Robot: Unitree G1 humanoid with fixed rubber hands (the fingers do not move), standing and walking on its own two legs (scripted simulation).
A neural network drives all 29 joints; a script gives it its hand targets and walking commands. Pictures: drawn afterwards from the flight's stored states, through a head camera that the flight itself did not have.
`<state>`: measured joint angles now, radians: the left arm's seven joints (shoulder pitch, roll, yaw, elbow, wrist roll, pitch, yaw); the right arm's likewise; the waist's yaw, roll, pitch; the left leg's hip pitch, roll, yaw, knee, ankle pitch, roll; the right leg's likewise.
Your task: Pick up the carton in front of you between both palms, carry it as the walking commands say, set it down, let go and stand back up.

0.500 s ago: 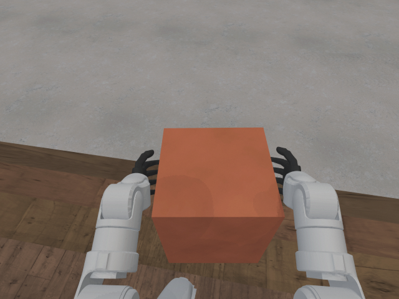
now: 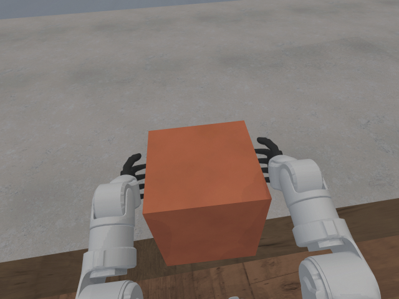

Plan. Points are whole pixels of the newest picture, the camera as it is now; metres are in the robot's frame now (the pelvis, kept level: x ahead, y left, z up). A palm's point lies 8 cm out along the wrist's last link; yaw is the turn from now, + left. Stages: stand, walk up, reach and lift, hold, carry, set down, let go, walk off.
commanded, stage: carry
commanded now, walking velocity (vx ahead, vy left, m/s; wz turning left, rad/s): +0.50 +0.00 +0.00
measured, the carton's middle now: (204, 195) +0.35 -0.03 +0.02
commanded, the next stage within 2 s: none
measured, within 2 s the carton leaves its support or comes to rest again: neither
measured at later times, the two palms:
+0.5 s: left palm (138, 135) +0.79 +0.18 -0.15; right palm (212, 130) +0.78 -0.11 -0.15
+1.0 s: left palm (134, 115) +1.18 +0.27 -0.32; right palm (184, 102) +1.27 -0.02 -0.32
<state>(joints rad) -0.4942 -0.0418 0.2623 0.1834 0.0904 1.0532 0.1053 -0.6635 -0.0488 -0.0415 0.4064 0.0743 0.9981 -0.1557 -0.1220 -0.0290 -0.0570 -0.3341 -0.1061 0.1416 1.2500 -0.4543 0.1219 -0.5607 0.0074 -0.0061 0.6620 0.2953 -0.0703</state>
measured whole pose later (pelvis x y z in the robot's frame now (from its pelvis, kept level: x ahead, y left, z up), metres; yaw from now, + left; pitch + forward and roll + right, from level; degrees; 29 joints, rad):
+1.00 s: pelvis +0.90 +0.03 -0.41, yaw +6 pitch +2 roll -1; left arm -0.56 0.01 0.12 0.20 -0.03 1.05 0.19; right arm -0.51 0.06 -0.24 0.14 -0.10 1.04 -0.09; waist 0.21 -0.03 -0.02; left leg -0.69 0.02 -0.08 0.90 0.00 0.03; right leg -0.29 0.24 -0.14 0.90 -0.44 -0.24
